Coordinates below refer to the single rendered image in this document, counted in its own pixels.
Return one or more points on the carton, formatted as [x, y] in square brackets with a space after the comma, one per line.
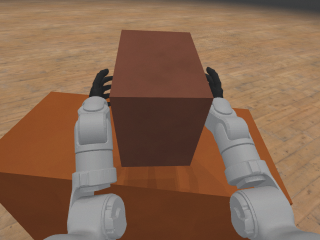
[160, 98]

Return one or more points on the robot right forearm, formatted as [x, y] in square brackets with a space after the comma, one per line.
[244, 168]

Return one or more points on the robot right upper arm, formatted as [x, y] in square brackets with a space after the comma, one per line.
[263, 213]

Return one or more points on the pedestal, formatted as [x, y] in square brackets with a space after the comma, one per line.
[37, 160]

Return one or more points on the right robot hand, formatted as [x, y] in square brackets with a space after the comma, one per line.
[214, 83]

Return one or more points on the robot left forearm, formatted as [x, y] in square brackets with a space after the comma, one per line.
[93, 145]

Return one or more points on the left robot hand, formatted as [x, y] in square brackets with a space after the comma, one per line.
[98, 88]

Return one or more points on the robot left upper arm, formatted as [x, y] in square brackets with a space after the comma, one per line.
[95, 217]

